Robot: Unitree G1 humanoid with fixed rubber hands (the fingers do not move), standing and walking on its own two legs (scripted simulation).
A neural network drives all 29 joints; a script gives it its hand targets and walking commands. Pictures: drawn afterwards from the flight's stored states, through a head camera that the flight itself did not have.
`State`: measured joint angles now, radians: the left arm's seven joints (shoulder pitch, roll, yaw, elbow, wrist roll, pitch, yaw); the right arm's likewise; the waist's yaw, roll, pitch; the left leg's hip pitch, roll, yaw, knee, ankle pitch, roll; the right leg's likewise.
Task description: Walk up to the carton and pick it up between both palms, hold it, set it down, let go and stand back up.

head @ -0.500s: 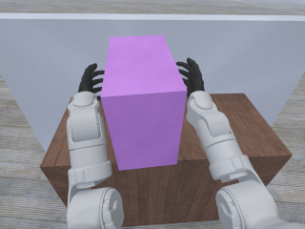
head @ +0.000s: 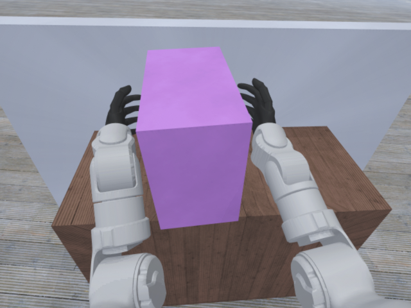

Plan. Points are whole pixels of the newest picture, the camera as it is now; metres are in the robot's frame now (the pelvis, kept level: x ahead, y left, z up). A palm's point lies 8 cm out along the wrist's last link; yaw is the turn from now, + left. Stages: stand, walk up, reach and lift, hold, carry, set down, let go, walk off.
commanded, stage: hold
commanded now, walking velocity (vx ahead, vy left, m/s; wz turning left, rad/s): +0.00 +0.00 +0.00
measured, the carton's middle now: (191, 133) +0.44 +0.01 +0.16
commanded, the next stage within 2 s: set down in 0.84 s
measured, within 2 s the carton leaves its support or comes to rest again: neither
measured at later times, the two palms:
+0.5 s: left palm (125, 127) +0.36 +0.12 +0.23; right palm (268, 125) +0.36 -0.13 +0.22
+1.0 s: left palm (110, 132) +0.36 +0.15 +0.22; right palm (253, 122) +0.37 -0.10 +0.23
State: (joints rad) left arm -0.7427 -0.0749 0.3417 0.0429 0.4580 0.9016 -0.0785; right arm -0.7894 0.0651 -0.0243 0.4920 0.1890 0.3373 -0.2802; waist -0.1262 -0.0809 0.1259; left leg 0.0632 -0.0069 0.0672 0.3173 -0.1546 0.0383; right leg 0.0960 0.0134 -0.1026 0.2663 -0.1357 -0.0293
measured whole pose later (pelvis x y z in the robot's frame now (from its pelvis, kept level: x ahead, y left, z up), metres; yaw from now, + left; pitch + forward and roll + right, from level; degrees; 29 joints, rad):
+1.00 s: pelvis +0.00 +0.01 +0.00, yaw +1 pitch -12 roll -1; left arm -0.73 -0.09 0.31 0.00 0.46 0.93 -0.05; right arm -0.78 0.04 -0.01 0.46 0.20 0.35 -0.26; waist -0.12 -0.06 0.12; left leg 0.01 -0.01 0.06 0.37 -0.18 0.05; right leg 0.07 0.01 -0.11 0.27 -0.14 -0.02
